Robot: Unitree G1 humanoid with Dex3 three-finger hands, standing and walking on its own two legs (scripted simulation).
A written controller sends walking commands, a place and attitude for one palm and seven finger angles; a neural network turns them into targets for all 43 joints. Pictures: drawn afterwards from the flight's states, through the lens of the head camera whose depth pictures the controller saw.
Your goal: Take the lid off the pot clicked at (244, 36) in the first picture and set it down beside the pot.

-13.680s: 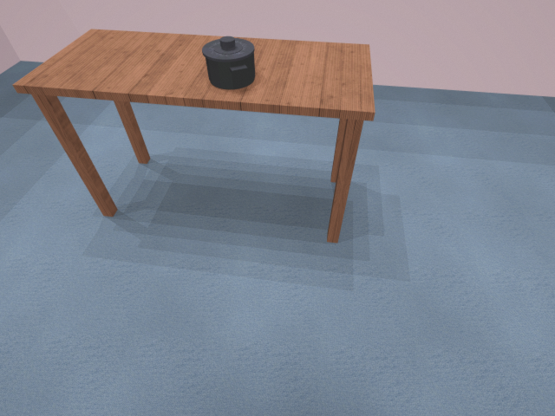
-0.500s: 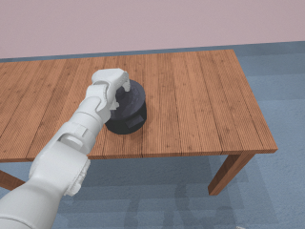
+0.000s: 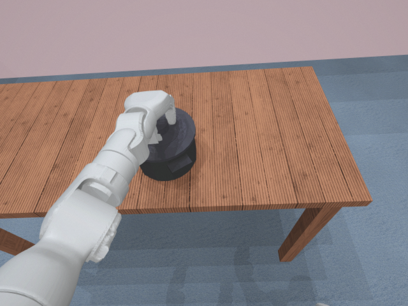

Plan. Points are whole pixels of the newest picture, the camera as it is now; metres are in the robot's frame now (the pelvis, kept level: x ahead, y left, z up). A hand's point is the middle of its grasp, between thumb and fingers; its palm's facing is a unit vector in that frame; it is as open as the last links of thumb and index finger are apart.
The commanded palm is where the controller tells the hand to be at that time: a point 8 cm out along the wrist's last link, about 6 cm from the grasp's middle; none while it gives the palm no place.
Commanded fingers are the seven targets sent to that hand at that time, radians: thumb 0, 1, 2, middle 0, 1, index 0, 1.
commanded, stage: close the fingers and squeeze the knob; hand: left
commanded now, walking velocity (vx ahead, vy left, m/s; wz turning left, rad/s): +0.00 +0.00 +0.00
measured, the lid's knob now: (158, 125) +0.49 +0.10 +0.05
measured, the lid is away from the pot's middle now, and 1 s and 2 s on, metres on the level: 0.00 0.00 0.01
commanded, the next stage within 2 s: lift the lid straight up in 0.62 s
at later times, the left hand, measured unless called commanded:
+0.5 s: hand (153, 128) +0.47 +0.10 +0.08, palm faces -0.33 -0.05 -0.94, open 7.6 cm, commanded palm +0.46 +0.11 +0.14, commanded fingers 0.00 0.59 0.90 -0.81 -1.02 -0.83 -1.02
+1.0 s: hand (152, 127) +0.47 +0.10 +0.08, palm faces -0.34 -0.01 -0.94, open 7.5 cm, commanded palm +0.46 +0.11 +0.16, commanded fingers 0.00 0.67 0.93 -0.85 -1.04 -0.87 -1.04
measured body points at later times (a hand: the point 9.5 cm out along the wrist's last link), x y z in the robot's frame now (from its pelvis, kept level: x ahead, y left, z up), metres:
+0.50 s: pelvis +0.00 +0.00 +0.00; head +0.05 -0.03 +0.45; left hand +0.48 +0.10 +0.13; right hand +0.08 -0.26 -0.14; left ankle -0.06 +0.09 -0.74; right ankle +0.02 -0.13 -0.74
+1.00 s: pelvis +0.00 +0.00 +0.00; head +0.05 -0.03 +0.45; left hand +0.48 +0.10 +0.13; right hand +0.07 -0.25 -0.15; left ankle -0.06 +0.09 -0.74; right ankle +0.02 -0.13 -0.74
